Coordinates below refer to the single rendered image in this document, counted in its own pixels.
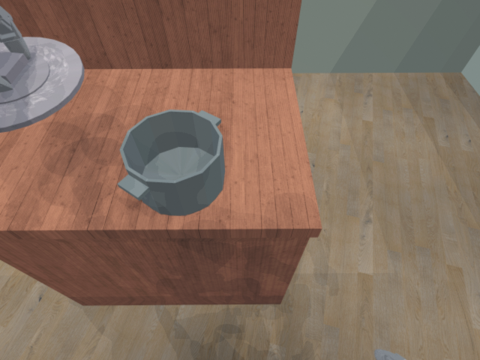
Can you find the robot left hand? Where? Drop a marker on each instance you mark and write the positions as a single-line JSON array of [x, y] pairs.
[[13, 40]]

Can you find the lid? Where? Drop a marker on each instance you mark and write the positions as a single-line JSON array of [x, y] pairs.
[[52, 77]]

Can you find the pot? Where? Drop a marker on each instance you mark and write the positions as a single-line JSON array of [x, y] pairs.
[[175, 161]]

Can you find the knob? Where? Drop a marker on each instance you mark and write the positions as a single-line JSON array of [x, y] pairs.
[[11, 64]]

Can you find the table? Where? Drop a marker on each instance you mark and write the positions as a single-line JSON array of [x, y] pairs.
[[65, 222]]

